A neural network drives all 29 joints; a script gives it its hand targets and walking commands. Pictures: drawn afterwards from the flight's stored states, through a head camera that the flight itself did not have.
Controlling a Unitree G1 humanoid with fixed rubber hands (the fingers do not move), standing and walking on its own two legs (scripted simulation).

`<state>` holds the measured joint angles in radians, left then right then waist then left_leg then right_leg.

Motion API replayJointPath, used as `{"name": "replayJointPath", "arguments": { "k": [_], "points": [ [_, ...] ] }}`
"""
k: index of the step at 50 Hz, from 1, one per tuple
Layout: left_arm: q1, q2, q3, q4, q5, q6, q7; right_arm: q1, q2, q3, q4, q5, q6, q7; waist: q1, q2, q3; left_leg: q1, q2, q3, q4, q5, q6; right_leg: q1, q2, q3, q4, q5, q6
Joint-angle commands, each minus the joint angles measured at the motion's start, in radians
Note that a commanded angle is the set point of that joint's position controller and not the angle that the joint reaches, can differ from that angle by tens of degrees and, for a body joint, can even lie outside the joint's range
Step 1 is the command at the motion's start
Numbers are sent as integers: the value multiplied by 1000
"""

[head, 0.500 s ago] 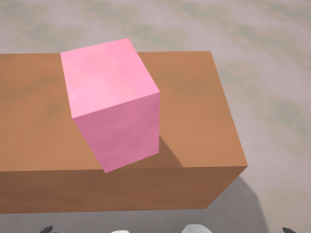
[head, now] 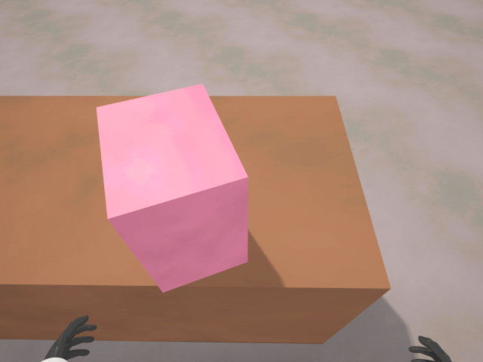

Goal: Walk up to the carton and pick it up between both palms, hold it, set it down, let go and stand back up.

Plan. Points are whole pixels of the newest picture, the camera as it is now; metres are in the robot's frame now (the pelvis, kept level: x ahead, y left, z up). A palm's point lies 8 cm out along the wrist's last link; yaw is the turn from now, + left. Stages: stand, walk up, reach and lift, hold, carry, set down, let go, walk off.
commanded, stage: walk up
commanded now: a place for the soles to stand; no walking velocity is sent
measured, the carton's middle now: (181, 194) +0.39 +0.12 +0.02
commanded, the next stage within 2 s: none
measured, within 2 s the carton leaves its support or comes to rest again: neither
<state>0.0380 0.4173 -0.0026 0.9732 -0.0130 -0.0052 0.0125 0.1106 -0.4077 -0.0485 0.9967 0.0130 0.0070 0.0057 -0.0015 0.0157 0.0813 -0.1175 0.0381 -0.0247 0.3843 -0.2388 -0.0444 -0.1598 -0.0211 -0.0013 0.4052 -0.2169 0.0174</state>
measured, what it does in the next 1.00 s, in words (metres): stands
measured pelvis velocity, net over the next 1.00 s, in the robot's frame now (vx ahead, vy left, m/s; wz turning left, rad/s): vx -0.02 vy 0.01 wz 0.03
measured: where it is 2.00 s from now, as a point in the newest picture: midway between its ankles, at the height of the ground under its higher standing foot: outside the picture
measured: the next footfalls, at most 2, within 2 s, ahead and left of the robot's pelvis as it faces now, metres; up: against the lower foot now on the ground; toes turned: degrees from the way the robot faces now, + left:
left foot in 1.30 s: +0.03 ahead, +0.25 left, +0.00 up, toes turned +5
right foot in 1.68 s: +0.04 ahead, +0.03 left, +0.00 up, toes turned +9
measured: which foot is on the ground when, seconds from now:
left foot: down 0.00-1.00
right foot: down 0.00-1.00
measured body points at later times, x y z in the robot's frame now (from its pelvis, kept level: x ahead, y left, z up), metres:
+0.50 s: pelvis -0.03 +0.01 +0.00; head -0.02 +0.01 +0.45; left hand +0.06 +0.32 -0.12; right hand +0.05 -0.30 -0.12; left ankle -0.02 +0.15 -0.74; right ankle +0.00 -0.13 -0.74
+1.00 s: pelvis -0.02 +0.01 +0.00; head +0.00 +0.01 +0.45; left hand +0.06 +0.33 -0.12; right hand +0.08 -0.30 -0.12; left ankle -0.02 +0.15 -0.74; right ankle +0.00 -0.13 -0.74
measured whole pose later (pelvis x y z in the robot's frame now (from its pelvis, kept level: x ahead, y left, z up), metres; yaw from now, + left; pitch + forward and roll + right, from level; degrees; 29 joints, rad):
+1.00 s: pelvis -0.02 +0.01 +0.00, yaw +2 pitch -2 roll +0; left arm 0.11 0.37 0.03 1.04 0.00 -0.02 0.03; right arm 0.11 -0.37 -0.06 1.06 -0.01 0.01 0.02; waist 0.00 0.01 0.07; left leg -0.16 0.02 -0.05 0.38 -0.20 -0.02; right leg -0.15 -0.05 -0.03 0.34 -0.15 0.04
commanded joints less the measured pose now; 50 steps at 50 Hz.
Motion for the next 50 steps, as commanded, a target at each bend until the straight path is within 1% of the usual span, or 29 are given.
{"name": "replayJointPath", "arguments": {
  "k": [1,6,8,9,11,12,13,15,17,18,19,20,22,23,26,29,30,31,32,35,37,38,39,41,44,47,48,49,50],
  "points": [
    [-30,197,44,-18,1,-18,9,-23,-192,-42,-12,3,-13,-10,5,-71,-142,60,97,-38,-19,338,59,58,-118,59,-62,347,-39],
    [-27,196,45,15,1,-20,9,-38,-182,-43,25,-4,-17,-11,3,-15,-112,47,90,-36,-54,307,57,54,-131,64,-75,301,-38],
    [-47,203,49,25,3,-19,9,-31,-179,-39,34,5,-16,-11,-12,-35,-118,51,88,-47,-62,269,59,40,-124,62,-91,248,-43],
    [-45,194,53,24,1,-21,8,-39,-181,-39,36,3,-16,-11,-8,-11,-107,41,86,-52,-71,245,58,28,-121,65,-94,204,-45],
    [-33,191,50,38,2,-22,10,-53,-181,-37,37,2,-15,-8,2,-30,-101,33,84,-56,-75,197,65,16,-121,77,-117,140,-38],
    [-34,192,53,37,3,-24,10,-52,-174,-37,38,1,-18,-8,-6,-9,-101,31,86,-54,-79,190,68,16,-122,77,-118,137,-43],
    [-31,183,52,40,3,-23,9,-44,-173,-39,41,4,-19,-9,-11,-29,-110,37,77,-51,-81,169,70,5,-130,85,-132,99,-39],
    [-36,187,57,47,3,-23,8,-42,-175,-34,49,-6,-20,-11,-2,-28,-99,12,78,-59,-89,150,71,22,-122,88,-135,50,-40],
    [-17,180,58,47,7,-22,5,-51,-159,-32,52,-3,-23,-9,13,3,-85,-11,79,-70,-105,117,66,25,-118,69,-140,25,-38],
    [-16,177,63,49,10,-22,6,-56,-175,-39,43,0,-23,-10,11,-20,-63,-42,82,-74,-107,121,72,36,-116,68,-127,66,-34],
    [-9,179,65,50,8,-22,4,-46,-160,-34,43,2,-24,-12,5,-11,-84,-14,83,-74,-112,130,68,29,-119,68,-131,55,-37],
    [3,174,63,51,10,-21,6,-57,-174,-41,40,0,-23,-10,16,7,-68,-33,76,-75,-113,77,75,28,-116,66,-132,35,-31],
    [1,165,62,48,8,-20,7,-45,-167,-40,40,-3,-25,-9,5,6,-75,-41,85,-91,-130,21,74,21,-113,73,-142,-20,-33],
    [-10,177,69,51,15,-21,5,-57,-157,-36,38,-9,-23,-8,10,-7,-58,-56,75,-84,-136,8,64,19,-114,56,-151,-68,-29],
    [12,186,74,48,13,-22,5,-41,-164,-37,35,2,-24,-6,11,11,-49,-63,75,-107,-144,-13,69,11,-113,67,-149,-58,-32],
    [8,164,68,46,12,-24,4,-21,-162,-37,32,-4,-24,-8,1,-26,-63,-48,68,-100,-131,-10,65,6,-123,84,-174,-97,-33],
    [4,170,70,40,10,-26,5,-13,-162,-39,32,-5,-25,-8,-3,-6,-54,-52,69,-100,-137,-15,65,-5,-119,88,-170,-92,-32],
    [13,166,73,43,10,-24,4,-25,-156,-40,31,-6,-24,-8,2,-19,-41,-66,72,-101,-132,-9,65,1,-114,69,-168,-75,-32],
    [25,182,68,42,9,-27,6,-16,-161,-36,32,-1,-28,-7,2,9,-72,-54,72,-118,-131,21,68,21,-117,75,-153,-45,-35],
    [27,173,70,40,14,-33,4,-13,-152,-37,32,-2,-27,-7,5,-32,-86,-31,70,-96,-114,81,69,20,-119,71,-157,-22,-38],
    [30,171,72,35,9,-32,6,-15,-163,-39,23,-5,-27,-9,4,-28,-69,-43,71,-89,-102,102,66,19,-126,66,-155,13,-30],
    [35,171,69,36,7,-28,6,-14,-161,-38,33,-7,-27,-9,5,-3,-77,-28,71,-85,-102,110,60,19,-129,73,-152,23,-33],
    [39,176,68,37,8,-28,8,-4,-156,-39,34,-4,-26,-9,2,-11,-84,-29,74,-87,-100,120,65,36,-129,68,-146,32,-34],
    [25,171,68,34,10,-28,10,-3,-150,-37,34,-11,-26,-8,3,13,-91,-46,73,-88,-101,125,67,40,-130,58,-136,11,-35],
    [34,160,63,36,11,-29,9,-9,-162,-40,26,-1,-29,-9,3,-27,-108,-20,79,-97,-96,173,68,51,-122,47,-125,81,-33],
    [45,166,64,34,9,-30,10,-15,-157,-35,27,-3,-29,-10,5,1,-110,-15,72,-97,-84,233,71,67,-124,48,-114,146,-32],
    [43,169,64,32,9,-31,12,-14,-157,-33,33,-4,-30,-10,2,-1,-112,-6,79,-95,-82,254,67,62,-120,44,-109,160,-37],
    [215,262,99,31,20,-30,54,-31,-215,-88,-18,-52,3,23,36,37,-93,-131,20,-20,66,156,62,114,-199,147,-104,143,-96],
    [275,333,129,49,30,-26,76,-55,-177,-84,-58,-57,23,37,64,-67,-64,-240,-28,13,216,-28,45,147,-315,244,-142,148,-170]
  ]
}}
